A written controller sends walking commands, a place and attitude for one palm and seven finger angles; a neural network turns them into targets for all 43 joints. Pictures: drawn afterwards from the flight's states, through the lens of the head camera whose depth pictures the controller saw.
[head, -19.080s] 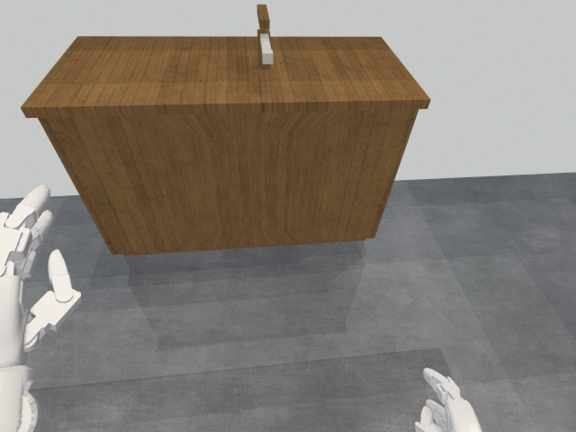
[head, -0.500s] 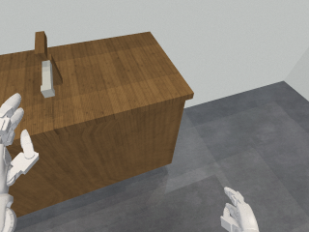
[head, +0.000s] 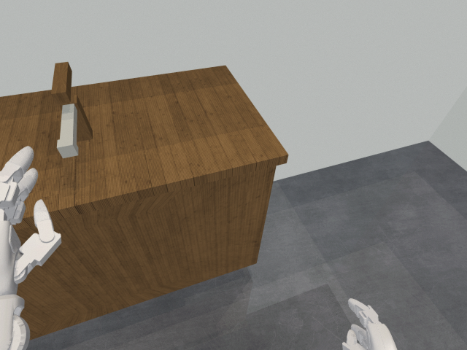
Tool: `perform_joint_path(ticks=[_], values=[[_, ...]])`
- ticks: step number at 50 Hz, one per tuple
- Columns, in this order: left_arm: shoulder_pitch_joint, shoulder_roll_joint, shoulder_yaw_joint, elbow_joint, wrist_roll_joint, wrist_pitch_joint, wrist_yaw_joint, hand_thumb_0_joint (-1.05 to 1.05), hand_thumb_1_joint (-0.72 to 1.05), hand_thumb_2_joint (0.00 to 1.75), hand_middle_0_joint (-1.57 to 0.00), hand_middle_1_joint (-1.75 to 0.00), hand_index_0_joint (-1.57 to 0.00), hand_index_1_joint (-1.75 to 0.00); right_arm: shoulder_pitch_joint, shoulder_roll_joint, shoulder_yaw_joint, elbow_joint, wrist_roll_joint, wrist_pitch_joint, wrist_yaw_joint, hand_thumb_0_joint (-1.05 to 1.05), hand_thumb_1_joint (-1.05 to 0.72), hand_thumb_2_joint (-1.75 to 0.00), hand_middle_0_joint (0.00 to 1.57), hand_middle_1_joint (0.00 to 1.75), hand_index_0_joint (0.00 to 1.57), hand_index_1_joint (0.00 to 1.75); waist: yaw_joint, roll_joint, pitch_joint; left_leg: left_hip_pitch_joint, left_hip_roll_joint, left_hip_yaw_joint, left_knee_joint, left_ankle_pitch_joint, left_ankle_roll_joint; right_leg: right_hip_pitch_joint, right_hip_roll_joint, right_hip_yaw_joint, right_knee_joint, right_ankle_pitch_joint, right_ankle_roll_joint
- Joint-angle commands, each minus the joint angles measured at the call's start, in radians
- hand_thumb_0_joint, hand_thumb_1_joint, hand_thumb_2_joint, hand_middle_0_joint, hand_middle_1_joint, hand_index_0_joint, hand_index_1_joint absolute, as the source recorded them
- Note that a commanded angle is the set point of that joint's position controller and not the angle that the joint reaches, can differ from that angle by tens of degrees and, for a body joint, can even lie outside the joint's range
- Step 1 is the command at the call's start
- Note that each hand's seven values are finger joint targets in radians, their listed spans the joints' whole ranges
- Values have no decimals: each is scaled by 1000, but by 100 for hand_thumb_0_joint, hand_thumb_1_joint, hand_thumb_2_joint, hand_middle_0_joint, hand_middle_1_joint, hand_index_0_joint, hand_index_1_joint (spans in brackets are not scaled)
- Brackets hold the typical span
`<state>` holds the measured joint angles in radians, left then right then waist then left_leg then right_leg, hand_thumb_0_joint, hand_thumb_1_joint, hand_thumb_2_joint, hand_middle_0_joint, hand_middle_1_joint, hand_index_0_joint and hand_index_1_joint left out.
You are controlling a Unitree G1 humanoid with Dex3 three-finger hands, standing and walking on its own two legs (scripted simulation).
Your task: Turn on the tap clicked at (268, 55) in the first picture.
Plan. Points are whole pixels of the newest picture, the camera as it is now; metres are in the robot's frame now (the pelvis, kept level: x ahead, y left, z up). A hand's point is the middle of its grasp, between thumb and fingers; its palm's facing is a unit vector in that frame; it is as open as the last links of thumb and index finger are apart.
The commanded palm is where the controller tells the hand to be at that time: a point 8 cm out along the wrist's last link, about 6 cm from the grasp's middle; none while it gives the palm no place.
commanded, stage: shuffle to correct the standing spot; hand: left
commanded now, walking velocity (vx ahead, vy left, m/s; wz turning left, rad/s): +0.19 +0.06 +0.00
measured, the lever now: (67, 147) +0.44 +0.36 +0.09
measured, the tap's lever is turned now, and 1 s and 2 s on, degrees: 0 0 0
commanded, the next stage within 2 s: come to a stop and stand still in 0.40 s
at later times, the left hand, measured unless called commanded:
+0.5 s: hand (84, 170) +0.32 +0.25 +0.17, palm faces +0.41 -0.78 -0.48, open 7.4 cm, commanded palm +0.26 +0.29 +0.18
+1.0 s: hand (85, 133) +0.40 +0.29 +0.17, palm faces +0.43 -0.82 -0.38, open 7.4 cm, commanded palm +0.34 +0.32 +0.18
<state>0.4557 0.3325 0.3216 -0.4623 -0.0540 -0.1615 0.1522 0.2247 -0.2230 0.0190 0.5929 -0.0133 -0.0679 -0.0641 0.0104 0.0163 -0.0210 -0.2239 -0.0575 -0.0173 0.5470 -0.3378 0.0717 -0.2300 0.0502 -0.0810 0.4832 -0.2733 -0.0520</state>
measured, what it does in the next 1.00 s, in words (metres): walks ahead: right foot, then left foot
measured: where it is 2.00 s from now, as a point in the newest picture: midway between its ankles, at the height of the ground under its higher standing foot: outside the picture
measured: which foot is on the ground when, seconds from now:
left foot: down 0.00-0.48, up 0.50-0.70, down 0.72-1.00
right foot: down 0.00-0.18, up 0.20-0.46, down 0.48-1.00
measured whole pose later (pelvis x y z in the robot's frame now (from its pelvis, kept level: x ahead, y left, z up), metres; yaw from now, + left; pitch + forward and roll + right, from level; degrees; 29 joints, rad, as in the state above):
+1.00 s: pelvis +0.19 +0.04 +0.00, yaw +1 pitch +1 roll -2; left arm 0.45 0.36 0.36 -0.58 -0.06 -0.12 0.16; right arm 0.12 -0.14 0.05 0.56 0.01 -0.09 -0.05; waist 0.03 0.00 0.09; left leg -0.31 0.08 0.01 0.54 -0.24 -0.04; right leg -0.21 0.00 -0.05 0.45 -0.25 0.01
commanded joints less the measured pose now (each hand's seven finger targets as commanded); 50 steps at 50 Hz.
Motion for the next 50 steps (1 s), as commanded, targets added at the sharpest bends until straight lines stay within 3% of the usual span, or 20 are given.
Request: perform_joint_path(ticks=[1,5,7,8,9,11,14,18,22,23,24,25,27,29,33,35,38,41,45,50], values=[[-113,195,122,-220,1,-78,14,0,90,90,-20,-30,-20,-30,-124,-117,-54,-161,12,-51,2,0,-90,-90,20,30,20,30,-9,-35,-41,-273,82,-78,71,-1,-18,213,-230,302,-65,-18,-94],[-92,213,145,-255,1,-107,19,0,90,90,-20,-30,-20,-30,-125,-112,-59,-155,26,-37,22,0,-90,-90,20,30,20,30,7,-104,-33,-351,106,-26,291,-117,-37,261,-394,416,-53,182,-193],[-83,224,160,-291,-3,-106,18,0,90,90,-20,-30,-20,-30,-115,-100,-49,-147,24,-21,29,0,-90,-90,20,30,20,30,-17,3,-27,-182,125,-46,111,-85,-20,118,-340,293,113,221,-129],[-64,225,171,-309,-9,-102,18,0,90,90,-20,-30,-20,-30,-103,-101,-46,-148,24,-15,24,0,-90,-90,20,30,20,30,-39,121,-48,-19,123,-71,-59,71,-1,-1,-219,155,252,180,-64],[-46,228,185,-343,-13,-103,16,0,90,90,-20,-30,-20,-30,-117,-116,-52,-163,21,-18,21,0,-90,-90,20,30,20,30,-39,300,-63,158,205,-299,-157,278,53,-196,-51,25,440,101,18],[-49,246,192,-338,-10,-111,10,0,90,90,-20,-30,-20,-30,-118,-94,-53,-165,8,-44,25,0,-90,-90,20,30,20,30,-46,282,-50,304,372,-563,-230,495,152,-456,-10,91,700,-323,27],[-85,239,182,-326,-2,-100,9,0,90,90,-20,-30,-20,-30,-105,-102,-61,-138,9,-60,25,0,-90,-90,20,30,20,30,-41,46,2,287,340,-381,-197,538,153,-527,-72,89,686,-210,34],[31,187,164,-239,-3,-83,-2,0,90,90,-20,-30,-20,-30,-88,-100,-59,-139,25,-73,18,0,-90,-90,20,30,20,30,-28,131,-9,145,208,-87,-174,556,63,-237,-60,-36,290,-29,42],[47,201,186,-214,-4,-77,3,0,90,90,-20,-30,-20,-30,-107,-104,-55,-150,21,-62,14,0,-90,-90,20,30,20,30,2,93,-128,-33,161,14,114,517,2,220,-25,-89,-31,174,16],[28,214,191,-205,5,-79,6,0,90,90,-20,-30,-20,-30,-107,-98,-58,-149,24,-57,16,0,-90,-90,20,30,20,30,12,-64,-185,-228,116,50,354,367,-4,430,-154,82,-14,231,-49],[-12,238,205,-211,3,-87,2,0,90,90,-20,-30,-20,-30,-116,-94,-71,-160,26,-57,20,0,-90,-90,20,30,20,30,4,-266,-231,-421,17,81,643,-13,-30,508,-389,482,-60,317,-166],[-59,233,206,-230,0,-105,-3,0,90,90,-20,-30,-20,-30,-115,-115,-72,-155,18,-54,23,0,-90,-90,20,30,20,30,-1,-208,-192,-427,47,-26,760,-148,-42,364,-478,596,-153,178,-185],[-61,233,196,-266,-1,-113,-10,0,90,90,-20,-30,-20,-30,-117,-113,-74,-146,27,-40,40,0,-90,-90,20,30,20,30,6,-131,-70,-422,118,-85,774,-132,-56,186,-464,546,-170,94,-199],[-49,228,193,-286,15,-123,-5,0,90,90,-20,-30,-20,-30,-151,-89,-49,-146,29,-19,45,0,-90,-90,20,30,20,30,-1,-72,5,-291,184,-120,588,-128,-62,2,-412,327,-128,294,-145],[-74,222,185,-391,6,-109,31,0,90,90,-20,-30,-20,-30,-160,-57,-39,-140,19,-28,8,0,-90,-90,20,30,20,30,-10,-38,-80,0,96,59,135,119,-80,-6,-265,81,-33,362,-61],[-75,218,180,-413,-2,-86,36,0,90,90,-20,-30,-20,-30,-155,-74,-56,-145,25,-41,-4,0,-90,-90,20,30,20,30,-10,53,-90,91,105,13,-4,356,-78,-12,-194,55,88,278,4],[-28,206,192,-350,-9,-72,31,0,90,90,-20,-30,-20,-30,-143,-92,-62,-172,34,-62,-14,0,-90,-90,20,30,20,30,7,170,-57,-27,281,-188,-159,473,8,-21,-47,45,212,-136,57],[-50,211,207,-293,2,-52,22,0,90,90,-20,-30,-20,-30,-152,-76,-48,-160,26,-74,-6,0,-90,-90,20,30,20,30,3,195,-50,-13,254,-95,-120,597,-25,45,-57,35,44,80,59],[-20,162,138,-298,3,-31,11,0,90,90,-20,-30,-20,-30,-126,-80,-54,-167,30,-67,7,0,-90,-90,20,30,20,30,-2,5,-161,25,180,5,-18,575,-84,146,-98,80,-35,506,49],[-1,195,154,-380,-8,-10,16,0,90,90,-20,-30,-20,-30,-147,-74,-44,-182,26,-53,0,0,-90,-90,20,30,20,30,8,83,-217,55,181,14,-49,603,-82,160,-95,65,-41,498,56]])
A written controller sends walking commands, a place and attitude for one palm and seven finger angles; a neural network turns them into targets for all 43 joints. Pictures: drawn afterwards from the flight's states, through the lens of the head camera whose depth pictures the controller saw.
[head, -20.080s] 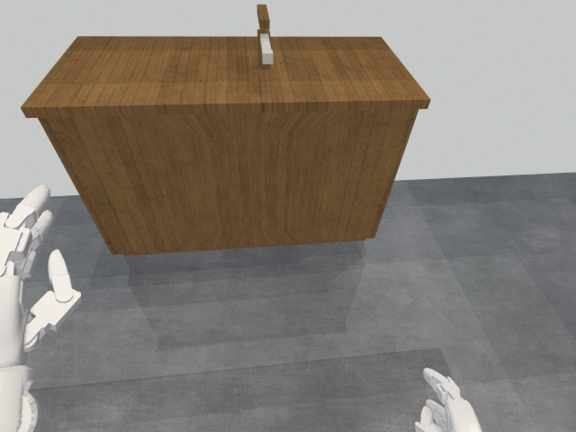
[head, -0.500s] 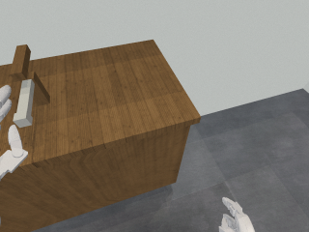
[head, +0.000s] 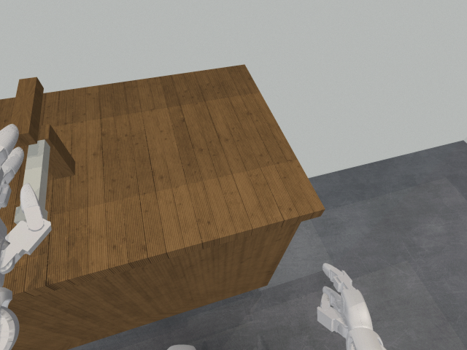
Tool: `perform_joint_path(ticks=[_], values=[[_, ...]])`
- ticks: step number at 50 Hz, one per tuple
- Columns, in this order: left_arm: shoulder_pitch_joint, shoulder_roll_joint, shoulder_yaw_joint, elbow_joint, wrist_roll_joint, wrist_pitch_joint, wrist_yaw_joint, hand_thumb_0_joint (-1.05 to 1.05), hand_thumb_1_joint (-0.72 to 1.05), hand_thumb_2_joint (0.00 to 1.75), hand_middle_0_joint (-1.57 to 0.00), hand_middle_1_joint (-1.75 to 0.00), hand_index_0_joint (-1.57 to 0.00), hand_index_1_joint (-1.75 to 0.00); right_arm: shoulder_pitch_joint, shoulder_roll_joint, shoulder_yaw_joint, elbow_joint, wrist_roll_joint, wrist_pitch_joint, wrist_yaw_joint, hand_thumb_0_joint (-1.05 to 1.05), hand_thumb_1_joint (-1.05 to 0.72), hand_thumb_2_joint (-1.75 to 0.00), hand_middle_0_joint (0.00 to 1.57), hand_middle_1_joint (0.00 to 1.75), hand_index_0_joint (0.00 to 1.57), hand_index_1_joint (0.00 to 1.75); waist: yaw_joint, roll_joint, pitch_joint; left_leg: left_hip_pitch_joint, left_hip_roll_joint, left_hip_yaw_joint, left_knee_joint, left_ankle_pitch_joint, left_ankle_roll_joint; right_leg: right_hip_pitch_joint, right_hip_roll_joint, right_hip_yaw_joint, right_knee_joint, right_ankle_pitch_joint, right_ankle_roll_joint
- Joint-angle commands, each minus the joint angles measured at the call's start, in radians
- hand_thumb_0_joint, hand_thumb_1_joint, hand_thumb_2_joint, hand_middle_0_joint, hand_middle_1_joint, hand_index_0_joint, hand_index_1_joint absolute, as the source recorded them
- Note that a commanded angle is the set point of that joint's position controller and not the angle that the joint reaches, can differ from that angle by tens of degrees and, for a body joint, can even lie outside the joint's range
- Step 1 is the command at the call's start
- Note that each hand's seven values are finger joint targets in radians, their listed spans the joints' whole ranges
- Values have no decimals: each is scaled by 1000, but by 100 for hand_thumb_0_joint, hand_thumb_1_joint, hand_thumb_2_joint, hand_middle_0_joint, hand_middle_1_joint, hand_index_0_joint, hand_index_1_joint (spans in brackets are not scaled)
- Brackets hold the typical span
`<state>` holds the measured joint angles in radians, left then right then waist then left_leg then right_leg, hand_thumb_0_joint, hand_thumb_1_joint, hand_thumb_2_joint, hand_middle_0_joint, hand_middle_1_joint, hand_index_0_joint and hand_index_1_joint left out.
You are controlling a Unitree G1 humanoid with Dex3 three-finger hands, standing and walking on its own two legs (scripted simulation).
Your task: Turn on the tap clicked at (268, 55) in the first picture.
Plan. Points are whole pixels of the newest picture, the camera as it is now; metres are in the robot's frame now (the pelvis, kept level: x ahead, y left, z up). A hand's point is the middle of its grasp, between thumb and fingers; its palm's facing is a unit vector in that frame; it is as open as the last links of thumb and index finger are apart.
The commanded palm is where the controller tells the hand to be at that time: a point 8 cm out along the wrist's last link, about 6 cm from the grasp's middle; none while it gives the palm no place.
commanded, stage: come to a stop and stand still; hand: left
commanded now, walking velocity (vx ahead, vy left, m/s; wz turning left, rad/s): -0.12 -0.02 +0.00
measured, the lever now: (31, 216) +0.26 +0.32 +0.09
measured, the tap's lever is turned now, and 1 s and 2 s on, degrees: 0 0 0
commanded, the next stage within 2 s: look again from close up in 1.16 s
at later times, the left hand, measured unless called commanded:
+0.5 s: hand (27, 282) +0.17 +0.26 +0.13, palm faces +0.27 -0.90 -0.34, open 7.4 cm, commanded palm +0.12 +0.31 +0.18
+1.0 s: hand out of the picture +0.10 +0.32 +0.16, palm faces +0.51 -0.79 -0.36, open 7.4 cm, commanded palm +0.03 +0.34 +0.18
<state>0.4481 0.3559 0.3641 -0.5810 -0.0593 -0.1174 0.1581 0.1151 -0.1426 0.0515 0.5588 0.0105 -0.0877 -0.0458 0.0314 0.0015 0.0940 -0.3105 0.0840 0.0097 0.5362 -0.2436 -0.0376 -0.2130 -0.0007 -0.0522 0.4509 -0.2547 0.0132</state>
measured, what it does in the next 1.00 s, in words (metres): shifts its weight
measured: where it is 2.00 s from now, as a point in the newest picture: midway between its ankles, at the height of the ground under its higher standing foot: outside the picture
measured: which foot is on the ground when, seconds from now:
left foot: down 0.00-1.00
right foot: down 0.00-1.00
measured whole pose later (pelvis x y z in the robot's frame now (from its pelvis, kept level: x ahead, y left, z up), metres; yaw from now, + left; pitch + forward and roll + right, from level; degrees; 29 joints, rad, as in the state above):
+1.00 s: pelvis -0.09 +0.04 -0.01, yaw +7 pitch -5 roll -3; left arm 0.31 0.37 0.38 -0.46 -0.01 -0.21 0.09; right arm 0.19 -0.16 0.01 0.60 0.00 -0.16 0.01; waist 0.03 -0.03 0.14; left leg -0.37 0.02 0.04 0.58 -0.21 0.05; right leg -0.26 0.00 0.05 0.57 -0.34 -0.01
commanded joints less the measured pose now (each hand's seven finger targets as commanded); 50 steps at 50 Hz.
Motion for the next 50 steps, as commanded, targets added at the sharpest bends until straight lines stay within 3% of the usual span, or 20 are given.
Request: perform_joint_path(ticks=[1,7,8,9,10,11,13,16,20,21,23,26,27,31,35,37,40,46,48,50], values=[[12,205,140,-288,-4,-55,16,0,90,90,-20,-30,-20,-30,-49,-154,-74,-150,3,-32,-23,0,-90,-90,20,30,20,30,-13,103,-341,149,42,-20,-40,525,30,150,-45,33,-8,485,-10],[74,182,149,-232,-19,-48,18,0,90,90,-20,-30,-20,-30,-46,-148,-75,-145,6,-23,-36,0,-90,-90,20,30,20,30,-15,64,-323,120,19,-9,-67,362,28,157,-47,40,-54,404,-10],[-1044,997,701,-402,145,-184,-21,0,90,90,-20,-30,-20,-30,153,-188,-122,-71,-66,-95,-27,0,-90,-90,20,30,20,30,17,-122,-141,-34,-15,72,36,242,30,-13,-133,169,-173,453,-13],[-426,364,312,254,52,-126,-62,0,90,90,-20,-30,-20,-30,87,-96,-96,-28,-33,-91,-26,0,-90,-90,20,30,20,30,-10,-173,-268,74,-118,59,-33,231,32,58,-156,131,-84,542,-90],[-167,304,254,170,21,-131,-57,0,90,90,-20,-30,-20,-30,79,-155,-126,-120,-15,-92,-17,0,-90,-90,20,30,20,30,27,-109,-221,108,-63,64,-6,278,19,59,-132,183,-78,657,-46],[-91,129,109,261,8,-109,-58,0,90,90,-20,-30,-20,-30,66,-170,-126,-113,10,-98,-2,0,-90,-90,20,30,20,30,9,32,-289,185,-40,73,-43,369,30,107,-133,133,13,637,-59],[-100,151,75,69,1,-135,-62,0,90,90,-20,-30,-20,-30,66,-202,-128,-122,4,-101,21,0,-90,-90,20,30,20,30,16,105,-333,208,3,21,-60,468,51,92,-87,76,11,398,-21],[7,93,-17,-34,-1,-131,-55,0,90,90,-20,-30,-20,-30,-5,-176,-105,-148,20,-107,47,0,-90,-90,20,30,20,30,18,61,-271,154,25,0,-101,352,69,79,-52,38,8,242,-3],[-72,229,114,-101,17,-151,-32,0,90,90,-20,-30,-20,-30,-13,-185,-103,-168,6,-106,22,0,-90,-90,20,30,20,30,4,-100,-137,18,-39,-1,-116,-109,49,-25,-71,92,-129,-116,-23],[-117,313,192,-152,17,-159,-18,0,90,90,-20,-30,-20,-30,-22,-188,-98,-159,6,-96,11,0,-90,-90,20,30,20,30,-4,-78,-111,38,-46,-3,-115,-139,49,-78,-73,93,-150,-200,-29],[-180,259,160,-150,18,-177,-18,0,90,90,-20,-30,-20,-30,-19,-181,-95,-167,-1,-96,-2,0,-90,-90,20,30,20,30,-16,26,-71,8,-41,-26,-159,-226,59,-102,-58,98,-142,-295,-36],[-246,264,169,-161,32,-195,-17,0,90,90,-20,-30,-20,-30,-11,-192,-96,-157,5,-114,-5,0,-90,-90,20,30,20,30,-10,254,-75,-130,35,-96,-309,-420,91,63,13,28,26,-171,-17],[-260,237,157,-135,38,-201,-20,0,90,90,-20,-30,-20,-30,-1,-194,-96,-153,4,-123,0,0,-90,-90,20,30,20,30,-6,277,-100,-193,56,-108,-330,-468,107,149,25,12,102,-116,-17],[-172,158,95,-80,33,-209,-41,0,90,90,-20,-30,-20,-30,24,-175,-100,-131,7,-151,32,0,-90,-90,20,30,20,30,-2,158,-182,-36,5,-49,-215,-346,81,85,18,35,4,-104,-31],[-141,114,38,-40,46,-185,-57,0,90,90,-20,-30,-20,-30,37,-189,-102,-111,-4,-142,42,0,-90,-90,20,30,20,30,-11,12,-87,-22,-40,-41,-152,-387,60,-80,-2,113,-122,-295,-47],[-173,114,34,-19,48,-175,-57,0,90,90,-20,-30,-20,-30,34,-186,-96,-95,-6,-134,39,0,-90,-90,20,30,20,30,-22,17,-61,18,-37,-60,-161,-375,56,-144,3,109,-124,-295,-41],[-245,153,79,0,55,-172,-55,0,90,90,-20,-30,-20,-30,20,-180,-98,-86,-6,-125,33,0,-90,-90,20,30,20,30,-14,18,-81,-40,-14,-77,-202,-401,64,-54,36,66,-24,-221,-25],[-246,198,136,-155,49,-180,-60,0,90,90,-20,-30,-20,-30,-6,-160,-103,-111,1,-126,43,0,-90,-90,20,30,20,30,0,200,-188,-49,43,-85,-281,-477,84,60,73,0,146,-146,-20],[-205,172,117,-184,49,-182,-61,0,90,90,-20,-30,-20,-30,-1,-161,-105,-120,-2,-128,49,0,-90,-90,20,30,20,30,3,178,-188,-96,53,-77,-252,-499,88,99,59,5,133,-143,-30],[-150,169,124,-166,49,-179,-65,0,90,90,-20,-30,-20,-30,8,-161,-110,-119,-1,-124,55,0,-90,-90,20,30,20,30,2,91,-161,-84,3,-3,-138,-472,75,36,32,54,39,-182,-55]])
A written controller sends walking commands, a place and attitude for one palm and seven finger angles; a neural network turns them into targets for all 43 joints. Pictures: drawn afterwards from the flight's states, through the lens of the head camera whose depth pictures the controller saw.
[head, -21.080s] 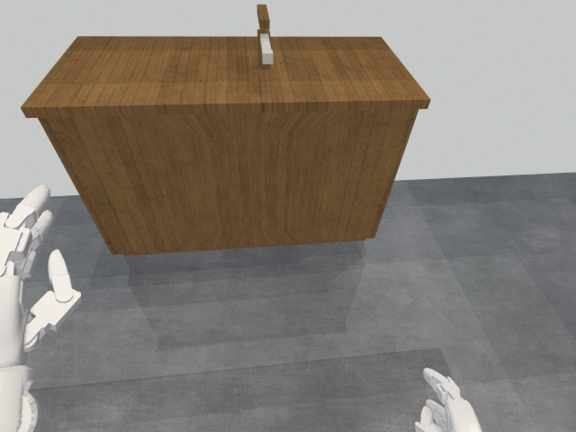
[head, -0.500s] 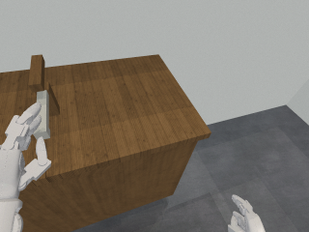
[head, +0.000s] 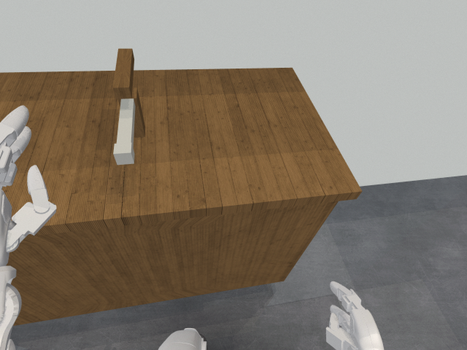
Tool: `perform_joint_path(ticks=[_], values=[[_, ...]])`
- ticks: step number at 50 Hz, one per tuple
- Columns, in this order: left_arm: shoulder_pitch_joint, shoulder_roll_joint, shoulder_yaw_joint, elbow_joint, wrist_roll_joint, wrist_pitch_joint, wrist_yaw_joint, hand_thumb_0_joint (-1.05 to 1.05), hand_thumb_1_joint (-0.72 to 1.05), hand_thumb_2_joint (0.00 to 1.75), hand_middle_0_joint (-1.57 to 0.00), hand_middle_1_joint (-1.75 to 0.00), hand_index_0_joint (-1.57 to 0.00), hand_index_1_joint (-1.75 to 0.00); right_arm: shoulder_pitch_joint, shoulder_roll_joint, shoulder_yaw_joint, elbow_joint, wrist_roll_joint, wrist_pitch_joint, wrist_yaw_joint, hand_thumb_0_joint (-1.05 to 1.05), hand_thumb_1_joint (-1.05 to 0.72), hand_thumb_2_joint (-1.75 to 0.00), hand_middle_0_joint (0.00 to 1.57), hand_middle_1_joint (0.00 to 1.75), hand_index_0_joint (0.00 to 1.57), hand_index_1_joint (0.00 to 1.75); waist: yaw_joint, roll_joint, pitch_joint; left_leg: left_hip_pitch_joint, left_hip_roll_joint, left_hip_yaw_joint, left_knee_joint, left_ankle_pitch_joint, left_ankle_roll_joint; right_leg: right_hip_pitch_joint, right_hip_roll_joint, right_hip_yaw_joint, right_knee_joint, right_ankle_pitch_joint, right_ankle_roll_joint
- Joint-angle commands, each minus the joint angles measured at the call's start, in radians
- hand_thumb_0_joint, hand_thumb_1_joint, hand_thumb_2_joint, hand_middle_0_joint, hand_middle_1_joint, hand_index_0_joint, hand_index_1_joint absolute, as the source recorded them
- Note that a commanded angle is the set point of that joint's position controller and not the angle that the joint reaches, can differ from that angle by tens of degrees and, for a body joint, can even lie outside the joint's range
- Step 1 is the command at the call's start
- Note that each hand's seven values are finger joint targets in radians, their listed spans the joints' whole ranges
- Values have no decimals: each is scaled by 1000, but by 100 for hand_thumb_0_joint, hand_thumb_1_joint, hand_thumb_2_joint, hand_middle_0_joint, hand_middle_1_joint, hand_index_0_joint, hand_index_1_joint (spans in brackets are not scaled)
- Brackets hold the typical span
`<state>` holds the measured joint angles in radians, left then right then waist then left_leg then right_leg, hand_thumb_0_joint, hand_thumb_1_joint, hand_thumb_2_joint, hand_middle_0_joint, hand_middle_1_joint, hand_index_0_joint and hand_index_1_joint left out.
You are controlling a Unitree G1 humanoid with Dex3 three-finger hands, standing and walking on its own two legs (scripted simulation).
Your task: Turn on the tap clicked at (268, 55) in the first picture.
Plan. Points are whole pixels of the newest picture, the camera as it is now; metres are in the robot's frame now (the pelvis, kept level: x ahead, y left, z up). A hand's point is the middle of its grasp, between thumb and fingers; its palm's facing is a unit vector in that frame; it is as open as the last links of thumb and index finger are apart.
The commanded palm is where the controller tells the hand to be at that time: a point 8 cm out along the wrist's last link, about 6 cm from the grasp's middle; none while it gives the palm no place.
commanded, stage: come to a stop and stand still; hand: left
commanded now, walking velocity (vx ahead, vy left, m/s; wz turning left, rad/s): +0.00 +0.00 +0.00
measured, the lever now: (124, 153) +0.39 +0.23 +0.10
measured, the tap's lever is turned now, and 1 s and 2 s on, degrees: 0 0 0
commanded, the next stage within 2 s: look again from close up in 0.16 s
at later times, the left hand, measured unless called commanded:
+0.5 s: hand (53, 212) +0.21 +0.23 +0.20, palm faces +0.30 -0.85 -0.42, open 7.4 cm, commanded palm +0.16 +0.28 +0.19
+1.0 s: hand (35, 199) +0.23 +0.26 +0.19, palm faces +0.29 -0.83 -0.47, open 7.4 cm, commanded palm +0.18 +0.29 +0.19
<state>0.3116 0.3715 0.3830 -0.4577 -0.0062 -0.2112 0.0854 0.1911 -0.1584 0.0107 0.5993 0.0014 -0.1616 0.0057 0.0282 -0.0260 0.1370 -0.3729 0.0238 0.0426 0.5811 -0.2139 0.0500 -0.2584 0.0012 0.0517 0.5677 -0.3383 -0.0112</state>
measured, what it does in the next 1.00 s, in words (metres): steps on the spot: right foot, then left foot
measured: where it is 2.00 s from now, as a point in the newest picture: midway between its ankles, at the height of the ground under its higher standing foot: outside the picture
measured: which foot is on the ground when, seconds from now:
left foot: down 0.00-0.44, up 0.46-0.66, down 0.68-1.00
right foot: down 0.00-0.20, up 0.22-0.40, down 0.42-1.00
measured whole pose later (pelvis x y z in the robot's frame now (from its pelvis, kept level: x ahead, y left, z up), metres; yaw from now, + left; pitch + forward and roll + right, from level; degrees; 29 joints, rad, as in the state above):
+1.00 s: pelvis -0.01 +0.03 +0.00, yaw -6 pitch -1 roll -2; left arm 0.47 0.44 0.43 -0.54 -0.05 -0.21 0.10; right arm 0.24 -0.16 0.01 0.58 0.02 -0.11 0.00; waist 0.01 0.01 0.06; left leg -0.31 0.06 0.00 0.62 -0.33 0.01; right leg -0.23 0.06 -0.08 0.48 -0.23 -0.05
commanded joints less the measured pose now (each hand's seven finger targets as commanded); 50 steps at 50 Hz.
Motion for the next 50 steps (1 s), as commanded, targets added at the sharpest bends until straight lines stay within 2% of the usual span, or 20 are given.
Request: perform_joint_path(ticks=[1,5,7,9,11,14,16,19,22,23,24,26,28,30,32,34,36,38,46,50], values=[[11,171,126,-288,-7,-82,8,0,90,90,-20,-30,-20,-30,-65,-147,-72,-158,9,-49,5,0,-90,-90,20,30,20,30,2,76,-199,75,28,0,-119,-448,-24,-27,14,0,-160,-145,-46],[-41,141,81,-237,-19,-60,2,0,90,90,-20,-30,-20,-30,-49,-136,-57,-107,0,-39,-10,0,-90,-90,20,30,20,30,-33,-105,-91,288,-48,-4,219,-191,-46,-445,-130,243,-329,-382,-136],[-79,129,68,-185,-18,-46,8,0,90,90,-20,-30,-20,-30,-38,-143,-52,-93,4,-38,-15,0,-90,-90,20,30,20,30,-47,-57,-120,315,-20,-37,83,-165,-33,-388,-86,150,-211,-273,-99],[-141,119,63,-162,-19,-50,9,0,90,90,-20,-30,-20,-30,-44,-168,-60,-100,8,-39,-24,0,-90,-90,20,30,20,30,-40,78,-115,225,50,-180,-151,-366,-9,-303,10,63,-31,-279,-29],[-196,153,89,-201,-16,-50,16,0,90,90,-20,-30,-20,-30,-84,-171,-61,-123,21,-52,-27,0,-90,-90,20,30,20,30,-42,330,-108,6,242,-431,-454,-664,67,-159,107,-41,418,-186,26],[-135,138,86,-265,-13,-63,11,0,90,90,-20,-30,-20,-30,-78,-173,-85,-132,10,-58,1,0,-90,-90,20,30,20,30,-14,213,-169,-45,210,-259,-431,-528,43,-61,85,-57,488,-102,-1],[-31,162,116,-333,-19,-63,15,0,90,90,-20,-30,-20,-30,-89,-164,-79,-158,15,-62,13,0,-90,-90,20,30,20,30,8,257,-240,33,179,-160,-388,-451,40,-11,58,-107,305,-106,-11],[52,184,130,-376,-23,-53,23,0,90,90,-20,-30,-20,-30,-84,-141,-52,-184,4,-44,15,0,-90,-90,20,30,20,30,19,273,-268,-41,156,-164,-325,-466,-4,205,34,-101,-67,-99,-41],[50,214,154,-321,-25,-52,31,0,90,90,-20,-30,-20,-30,-50,-134,-51,-180,10,2,8,0,-90,-90,20,30,20,30,-5,-94,-206,-47,-15,-5,273,-214,-43,109,-208,195,-381,88,-113],[17,220,154,-282,-38,-42,38,0,90,90,-20,-30,-20,-30,-52,-132,-45,-178,21,2,3,0,-90,-90,20,30,20,30,-9,-186,-192,-151,-60,-24,466,-222,-61,92,-314,322,-381,172,-184],[60,134,107,-184,-48,-23,34,0,90,90,-20,-30,-20,-30,-20,-148,-61,-155,25,-6,-6,0,-90,-90,20,30,20,30,-30,-213,-154,-179,-39,-81,515,-171,-69,29,-324,334,-356,174,-203],[123,139,121,-120,-50,-14,41,0,90,90,-20,-30,-20,-30,-39,-137,-53,-144,29,1,-9,0,-90,-90,20,30,20,30,-36,-101,-126,-211,-7,-110,468,-167,-68,55,-306,286,-278,258,-239],[127,158,124,-84,-41,-31,60,0,90,90,-20,-30,-20,-30,-49,-116,-31,-133,13,4,-23,0,-90,-90,20,30,20,30,-29,-28,-157,-125,-8,-51,245,-148,-57,85,-246,167,-232,340,-186],[59,147,91,-105,-34,-39,66,0,90,90,-20,-30,-20,-30,-71,-112,-30,-129,5,-14,-35,0,-90,-90,20,30,20,30,-13,-96,-182,19,-40,11,20,-84,-38,87,-196,109,-214,299,-134],[14,128,62,-168,-31,-50,66,0,90,90,-20,-30,-20,-30,-70,-125,-40,-120,-1,-40,-49,0,-90,-90,20,30,20,30,-14,-53,-222,208,-35,20,-192,44,-17,83,-131,42,-140,273,-78],[-39,146,55,-298,-36,-58,65,0,90,90,-20,-30,-20,-30,-62,-164,-71,-138,3,-52,-52,0,-90,-90,20,30,20,30,-13,68,-273,400,106,-120,-230,284,31,7,-53,-3,15,249,-26],[-21,201,95,-353,-20,-57,53,0,90,90,-20,-30,-20,-30,-73,-183,-91,-167,14,-46,-38,0,-90,-90,20,30,20,30,4,160,-258,495,243,-256,-201,482,89,-187,14,-56,142,-68,4],[21,206,100,-400,-20,-48,44,0,90,90,-20,-30,-20,-30,-81,-143,-68,-152,-10,-37,-24,0,-90,-90,20,30,20,30,-12,306,-189,278,249,-343,-300,285,88,-123,-8,-40,176,-134,2],[152,185,159,-206,-43,-37,28,0,90,90,-20,-30,-20,-30,-25,-157,-78,-173,23,-2,-6,0,-90,-90,20,30,20,30,-31,123,-198,3,132,-139,-173,-329,16,159,11,-87,-182,-10,-20],[107,145,94,-154,-64,10,20,0,90,90,-20,-30,-20,-30,-12,-157,-83,-167,26,18,-27,0,-90,-90,20,30,20,30,-40,-99,-111,22,20,-49,58,-326,-12,-92,-93,146,-282,-298,-120]])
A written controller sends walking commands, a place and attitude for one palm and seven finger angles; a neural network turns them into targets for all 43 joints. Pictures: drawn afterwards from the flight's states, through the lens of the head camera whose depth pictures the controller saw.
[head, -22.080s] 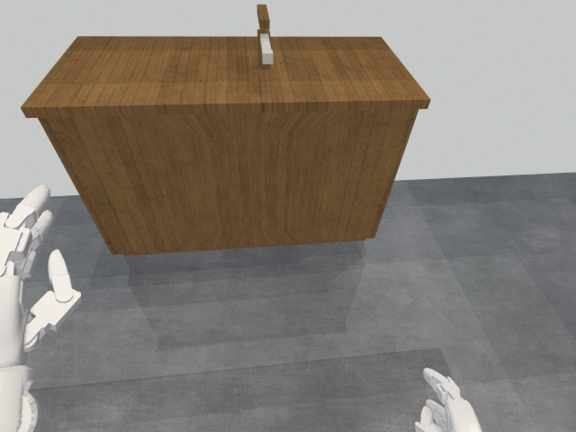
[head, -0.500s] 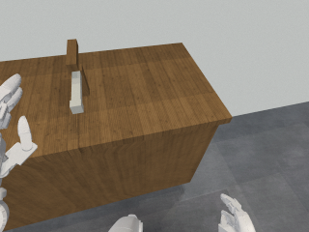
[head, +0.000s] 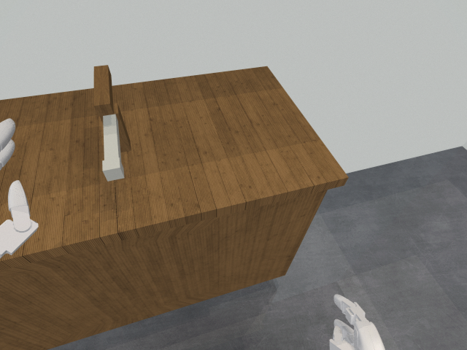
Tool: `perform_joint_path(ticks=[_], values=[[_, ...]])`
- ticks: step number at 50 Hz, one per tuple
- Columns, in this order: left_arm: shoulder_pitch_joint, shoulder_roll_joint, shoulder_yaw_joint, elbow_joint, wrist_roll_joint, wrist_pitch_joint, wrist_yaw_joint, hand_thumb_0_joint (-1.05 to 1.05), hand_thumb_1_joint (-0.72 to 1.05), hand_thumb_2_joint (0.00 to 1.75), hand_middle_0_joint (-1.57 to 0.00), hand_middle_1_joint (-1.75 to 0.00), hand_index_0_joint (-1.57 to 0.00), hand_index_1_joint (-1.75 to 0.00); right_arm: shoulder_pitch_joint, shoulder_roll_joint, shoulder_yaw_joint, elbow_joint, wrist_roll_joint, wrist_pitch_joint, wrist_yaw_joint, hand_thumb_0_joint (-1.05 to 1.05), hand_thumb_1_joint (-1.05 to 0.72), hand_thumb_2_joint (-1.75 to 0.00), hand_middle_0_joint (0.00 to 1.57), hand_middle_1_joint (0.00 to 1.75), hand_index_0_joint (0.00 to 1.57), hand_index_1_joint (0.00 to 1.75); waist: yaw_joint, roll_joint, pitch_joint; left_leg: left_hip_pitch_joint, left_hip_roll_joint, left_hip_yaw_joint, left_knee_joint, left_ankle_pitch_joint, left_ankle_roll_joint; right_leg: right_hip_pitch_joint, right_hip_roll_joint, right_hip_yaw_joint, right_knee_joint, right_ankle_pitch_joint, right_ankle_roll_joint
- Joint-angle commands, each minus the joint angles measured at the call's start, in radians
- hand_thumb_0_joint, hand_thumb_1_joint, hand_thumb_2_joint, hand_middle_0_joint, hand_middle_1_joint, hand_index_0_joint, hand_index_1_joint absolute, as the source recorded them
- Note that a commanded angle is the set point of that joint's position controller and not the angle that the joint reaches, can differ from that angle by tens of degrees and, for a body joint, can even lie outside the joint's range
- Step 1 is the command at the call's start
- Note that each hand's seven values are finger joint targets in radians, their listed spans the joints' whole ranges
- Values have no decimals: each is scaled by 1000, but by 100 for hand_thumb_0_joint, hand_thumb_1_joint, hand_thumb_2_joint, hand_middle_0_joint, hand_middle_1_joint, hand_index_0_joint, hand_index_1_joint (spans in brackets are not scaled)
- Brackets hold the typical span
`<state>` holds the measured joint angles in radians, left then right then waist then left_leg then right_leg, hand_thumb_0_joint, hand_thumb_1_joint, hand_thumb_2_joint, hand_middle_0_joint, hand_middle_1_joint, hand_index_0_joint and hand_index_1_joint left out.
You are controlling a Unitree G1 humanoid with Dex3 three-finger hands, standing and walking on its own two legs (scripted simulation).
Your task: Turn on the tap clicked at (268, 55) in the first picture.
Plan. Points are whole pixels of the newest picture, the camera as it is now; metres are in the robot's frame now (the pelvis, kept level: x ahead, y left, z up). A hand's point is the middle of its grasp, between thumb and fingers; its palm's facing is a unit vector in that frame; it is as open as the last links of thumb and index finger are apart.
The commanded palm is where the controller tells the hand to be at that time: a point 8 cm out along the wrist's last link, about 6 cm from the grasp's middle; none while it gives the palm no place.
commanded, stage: shuffle to correct the standing spot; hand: left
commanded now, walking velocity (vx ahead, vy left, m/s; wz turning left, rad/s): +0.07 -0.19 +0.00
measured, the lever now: (113, 169) +0.37 +0.24 +0.10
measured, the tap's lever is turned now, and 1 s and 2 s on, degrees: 0 0 0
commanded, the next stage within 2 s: come to a stop and stand still in 0.50 s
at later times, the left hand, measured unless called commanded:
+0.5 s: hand (104, 185) +0.29 +0.21 +0.17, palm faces +0.30 -0.82 -0.48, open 7.4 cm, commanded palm +0.23 +0.23 +0.18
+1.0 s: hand (137, 184) +0.29 +0.16 +0.17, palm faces +0.44 -0.81 -0.38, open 7.4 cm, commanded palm +0.23 +0.19 +0.18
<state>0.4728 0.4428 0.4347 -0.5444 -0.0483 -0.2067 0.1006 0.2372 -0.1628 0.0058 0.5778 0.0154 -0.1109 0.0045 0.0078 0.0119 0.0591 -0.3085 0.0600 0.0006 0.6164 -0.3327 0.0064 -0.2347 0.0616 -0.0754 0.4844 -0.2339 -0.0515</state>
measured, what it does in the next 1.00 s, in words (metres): steps to the right: right foot, then left foot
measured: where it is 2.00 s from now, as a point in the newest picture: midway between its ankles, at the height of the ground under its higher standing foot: outside the picture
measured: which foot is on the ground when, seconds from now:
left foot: down 0.00-0.64, up 0.66-0.80, down 0.82-1.00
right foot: down 0.00-0.42, up 0.44-0.60, down 0.62-1.00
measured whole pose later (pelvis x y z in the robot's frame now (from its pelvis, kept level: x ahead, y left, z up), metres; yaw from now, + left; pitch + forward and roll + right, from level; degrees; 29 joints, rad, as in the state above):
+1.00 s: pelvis +0.08 -0.09 +0.00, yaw +2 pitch -1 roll -1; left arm 0.47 0.36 0.35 -0.52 -0.05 -0.17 0.17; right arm 0.22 -0.24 -0.01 0.60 0.02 -0.11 -0.04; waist 0.00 -0.01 0.06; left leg -0.22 0.01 0.01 0.53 -0.29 0.00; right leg -0.27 0.01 -0.11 0.47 -0.19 -0.05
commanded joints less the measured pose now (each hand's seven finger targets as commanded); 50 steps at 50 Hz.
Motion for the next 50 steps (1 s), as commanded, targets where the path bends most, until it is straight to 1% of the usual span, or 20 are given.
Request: perform_joint_path(ticks=[1,3,8,10,12,14,16,18,20,21,22,26,29,32,34,36,39,42,44,50], values=[[-91,60,15,-93,-25,12,5,0,90,90,-20,-30,-20,-30,-70,-149,-69,-142,14,-37,-29,0,-90,-90,20,30,20,30,-27,-109,-32,19,-23,13,35,-102,31,-142,-172,280,-184,-321,-100],[-172,72,-3,-123,-24,12,15,0,90,90,-20,-30,-20,-30,-70,-145,-56,-125,5,-45,-35,0,-90,-90,20,30,20,30,-31,-52,-80,76,1,-8,-61,6,39,-93,-149,202,-72,-157,-79],[-265,117,2,-295,3,-7,22,0,90,90,-20,-30,-20,-30,-115,-150,-53,-141,-14,-47,-38,0,-90,-90,20,30,20,30,-4,235,-48,62,206,-308,-229,110,122,-62,-45,69,39,-114,30],[-216,146,42,-302,5,-11,28,0,90,90,-20,-30,-20,-30,-104,-144,-52,-144,-6,-47,-22,0,-90,-90,20,30,20,30,10,143,-76,-27,145,-183,-104,234,82,112,-73,100,-95,19,14],[-132,151,73,-310,-15,-18,33,0,90,90,-20,-30,-20,-30,-84,-143,-72,-153,9,-49,-13,0,-90,-90,20,30,20,30,-6,-11,-165,-30,21,-24,143,270,22,174,-202,253,-105,222,-91],[-46,145,98,-276,-38,-30,42,0,90,90,-20,-30,-20,-30,-72,-138,-76,-158,16,-40,-9,0,-90,-90,20,30,20,30,4,-71,-187,-183,-43,16,261,-5,-15,304,-327,363,-98,482,-205],[67,165,141,-233,-47,-37,46,0,90,90,-20,-30,-20,-30,-66,-120,-60,-151,7,-19,-11,0,-90,-90,20,30,20,30,9,8,-182,-197,-6,1,110,-103,-3,325,-325,302,-19,601,-184],[77,154,138,-224,-51,-36,38,0,90,90,-20,-30,-20,-30,-60,-115,-47,-146,-3,-2,-17,0,-90,-90,20,30,20,30,-21,0,-205,49,-16,76,-150,191,10,200,-205,121,107,575,-69],[54,152,133,-226,-54,-40,25,0,90,90,-20,-30,-20,-30,-67,-157,-79,-154,-15,5,-30,0,-90,-90,20,30,20,30,-31,147,-231,431,224,-261,-178,750,123,-201,-44,25,368,168,60],[40,126,106,-213,-51,-40,10,0,90,90,-20,-30,-20,-30,-81,-153,-83,-156,-18,7,-30,0,-90,-90,20,30,20,30,-21,183,-208,515,337,-392,-204,869,187,-348,-17,82,498,-206,65],[54,118,101,-155,-45,-23,-5,0,90,90,-20,-30,-20,-30,-79,-162,-78,-152,-30,11,-25,0,-90,-90,20,30,20,30,-16,125,-153,448,365,-421,-218,776,213,-392,-20,148,572,-240,57],[-64,130,69,-279,-7,-1,-9,0,90,90,-20,-30,-20,-30,-107,-158,-77,-175,-20,9,-15,0,-90,-90,20,30,20,30,18,193,-111,231,258,-99,-151,714,108,-200,-92,80,253,-131,35],[-48,128,68,-279,-8,-11,5,0,90,90,-20,-30,-20,-30,-83,-153,-66,-202,6,-14,-2,0,-90,-90,20,30,20,30,14,168,-164,27,177,-37,10,446,52,149,-79,9,-29,132,21],[-48,183,112,-244,-23,-13,36,0,90,90,-20,-30,-20,-30,-81,-113,-52,-181,20,-44,-14,0,-90,-90,20,30,20,30,-15,-205,-200,-100,-58,46,341,-147,-20,142,-333,289,-151,349,-96],[-19,148,91,-265,-30,-13,43,0,90,90,-20,-30,-20,-30,-71,-139,-68,-177,22,-46,-19,0,-90,-90,20,30,20,30,3,-212,-134,-29,-20,-35,378,-153,-13,-48,-399,436,-263,4,-139],[17,188,142,-270,-27,-16,60,0,90,90,-20,-30,-20,-30,-109,-114,-35,-137,17,-36,-34,0,-90,-90,20,30,20,30,-9,-35,-108,30,-1,-18,148,-87,3,-83,-366,363,-200,-14,-136],[29,139,114,-219,-20,-41,75,0,90,90,-20,-30,-20,-30,-101,-110,-22,-121,-4,-42,-49,0,-90,-90,20,30,20,30,-5,-10,-178,134,-50,37,-183,54,11,28,-248,202,-122,-34,-31],[16,95,63,-186,-10,-37,75,0,90,90,-20,-30,-20,-30,-95,-160,-52,-135,5,-50,-57,0,-90,-90,20,30,20,30,6,-18,-150,112,53,-75,-233,166,51,62,-199,183,-81,21,7],[-24,99,51,-172,2,-34,71,0,90,90,-20,-30,-20,-30,-116,-153,-39,-137,7,-48,-53,0,-90,-90,20,30,20,30,-1,103,-105,16,70,-117,-224,83,61,77,-191,174,-97,-3,23],[-48,94,21,-181,-1,-25,83,0,90,90,-20,-30,-20,-30,-84,-159,-53,-138,10,-50,-44,0,-90,-90,20,30,20,30,-5,-103,-142,38,-15,-48,-97,82,11,100,-346,292,-171,131,-72]])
